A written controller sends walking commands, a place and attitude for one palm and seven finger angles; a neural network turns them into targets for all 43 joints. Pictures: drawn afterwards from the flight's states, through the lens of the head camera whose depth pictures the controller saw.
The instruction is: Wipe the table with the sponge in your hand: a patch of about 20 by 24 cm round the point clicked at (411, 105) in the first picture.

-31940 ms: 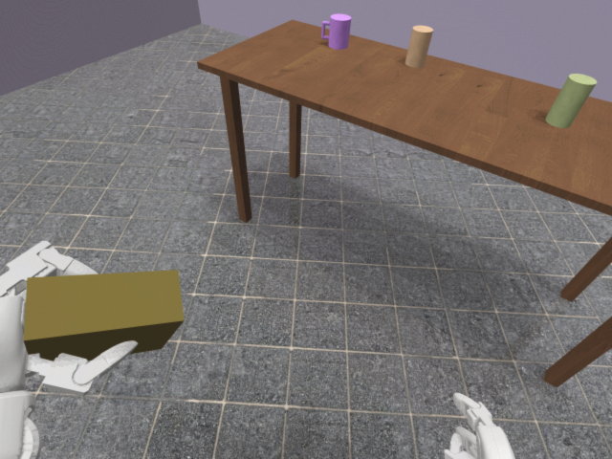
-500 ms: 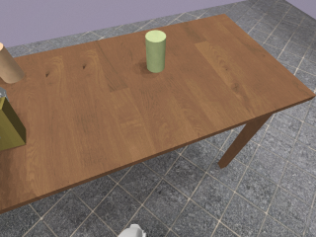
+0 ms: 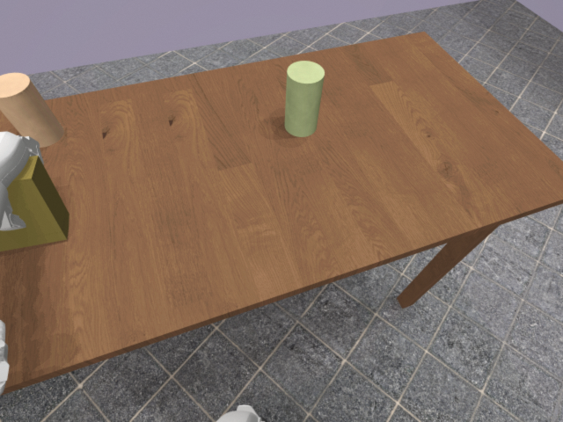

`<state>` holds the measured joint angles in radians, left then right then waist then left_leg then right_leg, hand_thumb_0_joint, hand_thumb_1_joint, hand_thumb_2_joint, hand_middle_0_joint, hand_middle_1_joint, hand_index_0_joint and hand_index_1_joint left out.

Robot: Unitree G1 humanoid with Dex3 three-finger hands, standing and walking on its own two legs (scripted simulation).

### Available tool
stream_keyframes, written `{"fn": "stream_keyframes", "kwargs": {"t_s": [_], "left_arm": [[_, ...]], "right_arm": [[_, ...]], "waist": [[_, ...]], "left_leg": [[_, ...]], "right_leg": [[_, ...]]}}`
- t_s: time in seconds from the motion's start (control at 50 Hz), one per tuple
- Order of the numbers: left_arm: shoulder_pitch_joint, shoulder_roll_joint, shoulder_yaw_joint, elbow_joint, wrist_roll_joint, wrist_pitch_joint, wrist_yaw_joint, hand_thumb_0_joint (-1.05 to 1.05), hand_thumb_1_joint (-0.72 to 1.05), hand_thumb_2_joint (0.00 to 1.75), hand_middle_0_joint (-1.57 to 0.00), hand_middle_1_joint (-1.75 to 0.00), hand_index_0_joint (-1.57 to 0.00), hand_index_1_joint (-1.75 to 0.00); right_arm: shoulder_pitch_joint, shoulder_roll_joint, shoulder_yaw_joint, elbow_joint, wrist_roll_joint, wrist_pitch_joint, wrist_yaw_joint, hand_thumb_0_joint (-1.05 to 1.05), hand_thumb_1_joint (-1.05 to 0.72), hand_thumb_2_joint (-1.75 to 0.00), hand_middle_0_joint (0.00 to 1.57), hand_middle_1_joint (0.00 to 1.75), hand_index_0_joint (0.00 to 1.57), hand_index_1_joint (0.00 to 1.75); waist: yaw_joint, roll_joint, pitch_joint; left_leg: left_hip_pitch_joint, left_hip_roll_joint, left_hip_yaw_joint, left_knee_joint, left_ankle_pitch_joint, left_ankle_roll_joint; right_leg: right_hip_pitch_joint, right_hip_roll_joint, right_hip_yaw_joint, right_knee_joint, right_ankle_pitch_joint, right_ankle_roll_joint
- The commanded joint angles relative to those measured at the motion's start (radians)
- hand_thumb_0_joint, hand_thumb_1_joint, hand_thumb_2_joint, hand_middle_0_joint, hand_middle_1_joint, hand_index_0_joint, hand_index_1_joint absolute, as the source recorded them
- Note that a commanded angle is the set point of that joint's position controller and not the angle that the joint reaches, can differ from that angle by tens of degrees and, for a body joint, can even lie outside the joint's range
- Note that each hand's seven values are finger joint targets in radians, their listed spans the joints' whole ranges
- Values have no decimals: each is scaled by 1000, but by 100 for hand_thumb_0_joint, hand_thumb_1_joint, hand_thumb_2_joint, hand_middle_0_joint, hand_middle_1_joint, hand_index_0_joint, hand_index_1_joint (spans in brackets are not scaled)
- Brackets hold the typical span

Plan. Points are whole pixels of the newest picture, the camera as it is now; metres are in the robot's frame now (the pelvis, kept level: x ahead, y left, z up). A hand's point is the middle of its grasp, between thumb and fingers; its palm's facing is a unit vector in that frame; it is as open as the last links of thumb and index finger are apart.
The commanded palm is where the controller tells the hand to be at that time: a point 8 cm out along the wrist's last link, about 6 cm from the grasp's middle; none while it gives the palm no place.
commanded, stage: slide across to the middle lane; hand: left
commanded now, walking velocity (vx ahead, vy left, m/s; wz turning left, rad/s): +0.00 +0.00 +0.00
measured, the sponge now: (14, 216) +0.37 +0.42 +0.04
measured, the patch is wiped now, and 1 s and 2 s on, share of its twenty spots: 0.35 0.45 0.55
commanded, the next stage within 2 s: wipe back along the middle lane in 0.44 s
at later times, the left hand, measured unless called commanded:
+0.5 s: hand (61, 180) +0.41 +0.34 +0.08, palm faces -0.14 +0.03 -0.99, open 9.4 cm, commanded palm +0.40 +0.31 +0.12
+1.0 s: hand (74, 192) +0.39 +0.32 +0.08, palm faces -0.10 +0.00 -0.99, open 9.4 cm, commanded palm +0.36 +0.31 +0.11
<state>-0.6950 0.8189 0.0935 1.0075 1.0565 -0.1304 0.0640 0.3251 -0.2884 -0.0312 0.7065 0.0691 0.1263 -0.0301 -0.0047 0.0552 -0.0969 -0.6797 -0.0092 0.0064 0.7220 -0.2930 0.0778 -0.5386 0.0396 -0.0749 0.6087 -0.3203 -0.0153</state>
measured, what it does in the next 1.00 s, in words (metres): stands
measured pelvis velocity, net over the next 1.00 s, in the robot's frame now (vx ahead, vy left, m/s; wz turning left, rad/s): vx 0.03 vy -0.03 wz -0.01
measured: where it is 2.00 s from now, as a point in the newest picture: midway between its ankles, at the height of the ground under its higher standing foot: outside the picture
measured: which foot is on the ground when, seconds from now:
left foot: down 0.00-1.00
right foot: down 0.00-1.00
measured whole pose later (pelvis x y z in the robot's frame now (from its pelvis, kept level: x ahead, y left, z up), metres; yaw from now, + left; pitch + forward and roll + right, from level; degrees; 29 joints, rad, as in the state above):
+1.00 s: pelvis +0.03 -0.03 +0.02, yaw +0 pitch +9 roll -2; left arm -0.43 0.61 0.06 0.72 0.98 0.10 0.11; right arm 0.24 -0.31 -0.03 0.69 0.08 0.16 -0.01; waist 0.00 0.07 -0.10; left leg -0.46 0.00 0.02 0.57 -0.28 0.04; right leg -0.34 0.05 -0.05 0.49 -0.31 -0.04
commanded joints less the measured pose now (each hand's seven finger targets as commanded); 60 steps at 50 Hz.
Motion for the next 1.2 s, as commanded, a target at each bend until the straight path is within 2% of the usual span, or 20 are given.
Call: {"fn": "stream_keyframes", "kwargs": {"t_s": [0.0,0.04,0.06,0.12,0.16,0.22,0.3,0.34,0.36,0.5,0.6,0.72,0.76,0.8,0.84,0.86,0.92,0.94,1.06,1.18], "left_arm": [[-344,102,-22,-210,-41,-1,40,0,10,130,-120,-160,-120,-160],[-376,70,-43,-258,-53,13,40,0,10,130,-120,-160,-120,-160],[-346,92,-17,-227,-46,26,43,0,10,130,-120,-160,-120,-160],[-293,53,-37,-229,-50,60,42,0,10,130,-120,-160,-120,-160],[-274,35,-42,-275,-53,71,38,0,10,130,-120,-160,-120,-160],[-263,17,-53,-264,-43,109,46,0,10,130,-120,-160,-120,-160],[-270,47,-26,-246,-34,140,52,0,10,130,-120,-160,-120,-160],[-251,32,-23,-277,-34,145,51,0,10,130,-120,-160,-120,-160],[-269,-13,-73,-280,-32,152,46,0,10,130,-120,-160,-120,-160],[-339,-29,-100,-266,-32,164,37,0,10,130,-120,-160,-120,-160],[-159,-10,-52,-262,-44,168,26,0,10,130,-120,-160,-120,-160],[-47,-16,-46,-285,-54,189,23,0,10,130,-120,-160,-120,-160],[3,26,-1,-301,-55,191,21,0,10,130,-120,-160,-120,-160],[37,-20,-42,-322,-56,202,17,0,10,130,-120,-160,-120,-160],[103,12,5,-328,-68,207,16,0,10,130,-120,-160,-120,-160],[109,-7,-15,-318,-71,215,13,0,10,130,-120,-160,-120,-160],[136,-28,-32,-337,-74,226,9,0,10,130,-120,-160,-120,-160],[161,-1,7,-354,-82,225,9,0,10,130,-120,-160,-120,-160],[239,-11,7,-431,-91,246,4,0,10,130,-120,-160,-120,-160],[363,-79,-13,-553,-112,277,11,0,10,130,-120,-160,-120,-160]], "right_arm": [[57,-175,-58,-57,6,-28,-11,0,-90,-90,20,30,20,30],[36,-170,-55,-61,7,-37,-13,0,-90,-90,20,30,20,30],[47,-176,-61,-45,5,-36,-13,0,-90,-90,20,30,20,30],[23,-170,-58,-49,5,-34,-9,0,-90,-90,20,30,20,30],[6,-169,-57,-57,3,-34,-5,0,-90,-90,20,30,20,30],[-15,-166,-52,-66,3,-26,0,0,-90,-90,20,30,20,30],[-24,-167,-50,-68,2,-26,-3,0,-90,-90,20,30,20,30],[-37,-163,-48,-82,2,-27,0,0,-90,-90,20,30,20,30],[-37,-160,-47,-83,2,-26,1,0,-90,-90,20,30,20,30],[-33,-156,-45,-71,3,-27,-8,0,-90,-90,20,30,20,30],[-44,-161,-47,-86,2,-13,-1,0,-90,-90,20,30,20,30],[-71,-165,-45,-104,10,0,5,0,-90,-90,20,30,20,30],[-77,-171,-46,-105,9,2,8,0,-90,-90,20,30,20,30],[-90,-166,-43,-116,15,1,13,0,-90,-90,20,30,20,30],[-102,-168,-42,-121,15,1,14,0,-90,-90,20,30,20,30],[-99,-169,-41,-123,16,1,14,0,-90,-90,20,30,20,30],[-109,-167,-41,-129,20,0,15,0,-90,-90,20,30,20,30],[-118,-167,-40,-135,20,-1,16,0,-90,-90,20,30,20,30],[-141,-163,-37,-158,21,-4,17,0,-90,-90,20,30,20,30],[-179,-152,-37,-182,20,-14,25,0,-90,-90,20,30,20,30]], "waist": [[-61,73,-274],[-57,98,-276],[-48,77,-277],[-39,53,-272],[-23,80,-307],[-27,41,-258],[-22,1,-272],[-8,39,-289],[-24,35,-281],[-50,12,-283],[-10,-17,-313],[-4,-46,-255],[12,-51,-270],[5,-45,-244],[24,-36,-234],[14,-71,-219],[13,-62,-205],[29,-60,-211],[36,-48,-206],[43,-54,-195]], "left_leg": [[503,37,-161,-132,196,-50],[531,43,-177,-154,199,-58],[539,43,-178,-154,213,-60],[530,37,-157,-158,247,-59],[567,38,-158,-157,342,-70],[535,36,-146,-163,331,-64],[519,26,-122,-167,346,-53],[537,30,-122,-167,414,-60],[551,28,-126,-162,415,-61],[529,8,-79,-153,371,-34],[487,-4,-48,-142,431,-22],[421,-16,-20,-150,390,-7],[417,-19,-18,-148,417,-4],[410,-21,-14,-150,404,-4],[394,-21,-14,-156,395,-3],[385,-25,-8,-155,379,-2],[381,-23,-5,-164,344,-4],[381,-22,-10,-167,360,-3],[409,-21,-17,-172,382,-6],[446,-7,-28,-181,417,-14]], "right_leg": [[-116,44,31,-90,105,-55],[-106,39,34,-96,110,-56],[-97,40,32,-97,114,-58],[-48,37,32,-114,130,-58],[-27,35,33,-113,161,-60],[-9,32,30,-123,162,-55],[43,27,32,-133,195,-55],[55,27,31,-129,216,-60],[42,28,28,-129,215,-57],[84,20,41,-147,264,-54],[184,16,53,-145,383,-53],[238,8,63,-149,441,-46],[274,7,71,-144,492,-49],[262,5,69,-148,486,-45],[281,3,76,-150,487,-50],[283,3,72,-149,495,-45],[269,2,72,-155,448,-42],[286,2,75,-154,463,-47],[287,5,64,-153,455,-46],[274,7,52,-156,429,-43]]}}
